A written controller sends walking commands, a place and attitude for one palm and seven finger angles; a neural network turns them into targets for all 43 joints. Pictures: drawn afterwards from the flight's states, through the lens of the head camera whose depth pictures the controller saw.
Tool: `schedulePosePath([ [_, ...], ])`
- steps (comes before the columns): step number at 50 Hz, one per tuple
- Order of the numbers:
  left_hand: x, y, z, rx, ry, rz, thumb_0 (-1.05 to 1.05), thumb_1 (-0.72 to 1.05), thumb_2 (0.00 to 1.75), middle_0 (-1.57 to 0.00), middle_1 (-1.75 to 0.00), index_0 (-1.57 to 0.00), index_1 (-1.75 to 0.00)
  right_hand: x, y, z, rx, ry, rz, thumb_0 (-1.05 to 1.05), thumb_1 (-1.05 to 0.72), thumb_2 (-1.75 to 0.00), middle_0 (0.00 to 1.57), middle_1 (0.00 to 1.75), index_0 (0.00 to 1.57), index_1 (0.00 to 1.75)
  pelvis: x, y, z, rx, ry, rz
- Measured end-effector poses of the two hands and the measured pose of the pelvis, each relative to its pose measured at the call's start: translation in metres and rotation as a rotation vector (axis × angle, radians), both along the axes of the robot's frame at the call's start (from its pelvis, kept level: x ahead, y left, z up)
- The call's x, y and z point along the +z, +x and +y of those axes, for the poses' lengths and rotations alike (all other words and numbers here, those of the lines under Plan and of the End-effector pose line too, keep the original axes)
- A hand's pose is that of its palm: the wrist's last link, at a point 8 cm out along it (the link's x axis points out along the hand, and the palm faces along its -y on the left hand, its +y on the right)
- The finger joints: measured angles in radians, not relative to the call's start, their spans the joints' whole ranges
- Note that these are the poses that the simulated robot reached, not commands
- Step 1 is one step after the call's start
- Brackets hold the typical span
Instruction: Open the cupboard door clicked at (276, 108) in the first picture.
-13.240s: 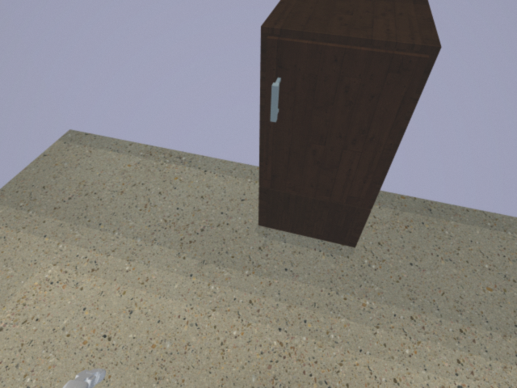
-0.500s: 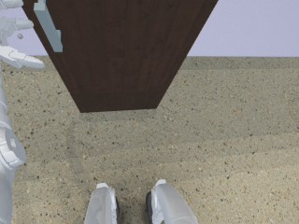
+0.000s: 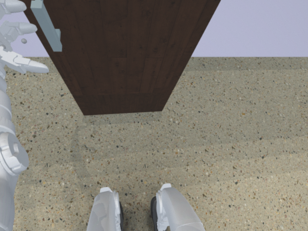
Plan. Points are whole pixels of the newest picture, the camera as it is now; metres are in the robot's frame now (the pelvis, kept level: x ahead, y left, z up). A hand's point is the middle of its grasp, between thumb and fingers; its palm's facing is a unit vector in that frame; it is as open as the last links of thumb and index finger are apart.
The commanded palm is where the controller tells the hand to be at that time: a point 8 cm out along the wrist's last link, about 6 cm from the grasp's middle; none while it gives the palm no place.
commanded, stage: slide the fingers in behind the handle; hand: left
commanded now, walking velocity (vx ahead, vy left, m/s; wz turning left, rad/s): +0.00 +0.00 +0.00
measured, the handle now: (49, 22) +0.59 +0.20 +0.07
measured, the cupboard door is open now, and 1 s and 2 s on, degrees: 0 0 0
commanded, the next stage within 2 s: close the thumb around the handle in 1.50 s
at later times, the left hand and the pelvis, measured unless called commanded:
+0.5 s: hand (43, 41) +0.54 +0.21 +0.06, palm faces +0.03 -1.00 -0.04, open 13.8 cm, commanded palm +0.53 +0.22 +0.06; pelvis -0.01 +0.00 -0.01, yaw +0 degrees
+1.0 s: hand (60, 41) +0.54 +0.17 +0.06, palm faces +0.04 -1.00 -0.03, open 13.8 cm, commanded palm +0.53 +0.19 +0.06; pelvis +0.00 -0.01 +0.00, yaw +1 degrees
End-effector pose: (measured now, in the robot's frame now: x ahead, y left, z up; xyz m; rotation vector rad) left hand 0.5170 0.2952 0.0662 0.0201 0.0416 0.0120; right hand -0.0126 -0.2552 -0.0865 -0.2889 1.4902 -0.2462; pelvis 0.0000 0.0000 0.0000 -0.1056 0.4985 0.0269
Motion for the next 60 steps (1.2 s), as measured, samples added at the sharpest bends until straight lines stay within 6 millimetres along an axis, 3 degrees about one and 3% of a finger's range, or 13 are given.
schedulePosePath([
  [10,0.000,0.002,-0.010,0.009,0.016,-0.005,-0.01,-0.50,0.30,-0.30,-1.20,-0.32,-1.23,-0.001,-0.007,-0.007,0.002,-0.016,-0.006,0.00,-0.91,-0.90,0.20,0.30,0.21,0.29,-0.005,-0.005,-0.003,0.004,-0.001,0.004],
  [17,-0.004,0.003,-0.032,-0.017,-0.018,0.011,-0.01,-0.50,0.30,-0.30,-1.20,-0.31,-1.21,-0.002,-0.009,-0.007,0.001,-0.008,-0.012,0.00,-0.91,-0.90,0.20,0.30,0.21,0.29,-0.003,-0.007,-0.004,0.005,0.001,-0.001],
  [28,-0.003,0.003,-0.039,0.005,0.023,-0.006,-0.01,-0.50,0.30,-0.31,-1.21,-0.33,-1.23,-0.007,-0.010,-0.002,-0.003,0.018,-0.020,0.00,-0.91,-0.90,0.20,0.30,0.21,0.29,-0.005,-0.007,-0.005,0.002,0.006,-0.003],
  [35,-0.003,0.003,-0.046,0.017,0.006,-0.002,-0.01,-0.50,0.30,-0.30,-1.20,-0.32,-1.24,-0.008,-0.008,-0.002,0.005,0.028,-0.014,0.00,-0.91,-0.90,0.20,0.30,0.21,0.29,-0.004,-0.006,-0.006,0.008,0.009,-0.002],
  [44,-0.004,0.003,-0.068,0.005,0.001,-0.003,-0.01,-0.50,0.30,-0.30,-1.20,-0.31,-1.23,-0.007,-0.002,-0.005,0.011,0.033,-0.023,0.00,-0.91,-0.90,0.20,0.30,0.21,0.29,-0.002,-0.002,-0.007,0.012,0.014,-0.008],
  [60,-0.004,0.003,-0.076,0.030,0.012,-0.011,-0.01,-0.50,0.30,-0.31,-1.21,-0.32,-1.24,-0.011,0.000,-0.010,0.016,0.043,-0.023,0.00,-0.91,-0.90,0.20,0.30,0.21,0.29,-0.003,-0.003,-0.012,0.015,0.020,-0.008],
])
